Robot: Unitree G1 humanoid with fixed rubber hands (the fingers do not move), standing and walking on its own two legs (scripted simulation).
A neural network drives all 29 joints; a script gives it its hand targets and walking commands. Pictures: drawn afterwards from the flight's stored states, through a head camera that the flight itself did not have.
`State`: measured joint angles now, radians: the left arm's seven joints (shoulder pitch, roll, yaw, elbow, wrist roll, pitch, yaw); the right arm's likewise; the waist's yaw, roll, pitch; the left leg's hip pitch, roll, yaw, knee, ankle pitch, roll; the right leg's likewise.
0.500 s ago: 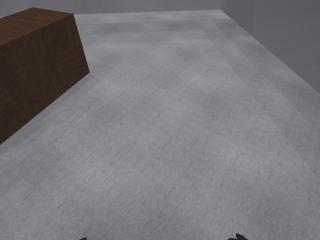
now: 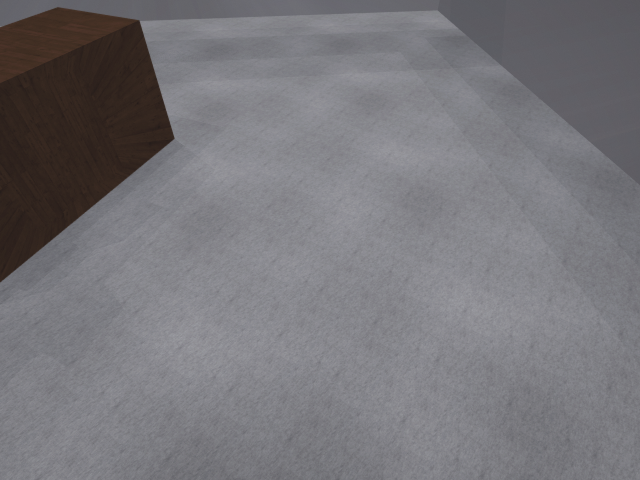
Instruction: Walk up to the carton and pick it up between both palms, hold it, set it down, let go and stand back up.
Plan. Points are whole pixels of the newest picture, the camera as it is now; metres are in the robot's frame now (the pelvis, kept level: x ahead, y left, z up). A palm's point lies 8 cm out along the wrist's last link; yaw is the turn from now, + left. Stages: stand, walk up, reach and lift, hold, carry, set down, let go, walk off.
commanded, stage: stand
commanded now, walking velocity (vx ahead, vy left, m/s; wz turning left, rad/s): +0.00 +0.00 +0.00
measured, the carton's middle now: out of the picture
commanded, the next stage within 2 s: walk up in 0.50 s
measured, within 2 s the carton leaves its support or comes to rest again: neither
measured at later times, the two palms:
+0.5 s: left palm out of the picture +0.03 +0.22 -0.14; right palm out of the picture +0.02 -0.22 -0.13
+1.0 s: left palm out of the picture +0.00 +0.32 -0.12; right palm out of the picture +0.17 -0.22 -0.11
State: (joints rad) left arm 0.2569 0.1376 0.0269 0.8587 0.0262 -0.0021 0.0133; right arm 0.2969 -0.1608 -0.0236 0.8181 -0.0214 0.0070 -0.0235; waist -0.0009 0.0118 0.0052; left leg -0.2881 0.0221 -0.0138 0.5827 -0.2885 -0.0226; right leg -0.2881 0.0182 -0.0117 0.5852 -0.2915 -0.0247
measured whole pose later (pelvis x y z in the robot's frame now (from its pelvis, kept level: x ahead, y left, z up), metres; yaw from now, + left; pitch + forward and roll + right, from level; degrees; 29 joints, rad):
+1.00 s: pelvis +0.05 +0.05 +0.00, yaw +14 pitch -3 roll -1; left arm 0.35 0.23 0.08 0.97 0.07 -0.09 0.07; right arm 0.27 -0.32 -0.10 0.95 -0.06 0.04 0.08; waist 0.01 0.01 0.01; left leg -0.61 0.13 -0.03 1.04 -0.27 -0.08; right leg -0.02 -0.12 -0.22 0.45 -0.36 0.03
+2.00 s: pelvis +0.48 +0.35 +0.01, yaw +43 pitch -3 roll +0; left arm 0.54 0.21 0.01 0.86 0.04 -0.11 0.02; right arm 0.29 -0.29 -0.05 0.79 -0.05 -0.01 0.05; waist 0.05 0.05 0.03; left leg -0.66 0.04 -0.07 1.12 -0.12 -0.03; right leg -0.10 -0.08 -0.24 0.46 -0.31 -0.01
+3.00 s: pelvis +0.79 +0.69 +0.01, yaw +49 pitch -4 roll +2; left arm 0.46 0.19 0.03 0.83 0.01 -0.08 0.02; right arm 0.32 -0.29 -0.03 0.81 -0.05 -0.03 0.03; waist 0.04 0.03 0.07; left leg -0.53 0.06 -0.03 1.15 -0.29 -0.02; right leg -0.20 -0.01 -0.09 0.50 -0.22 -0.07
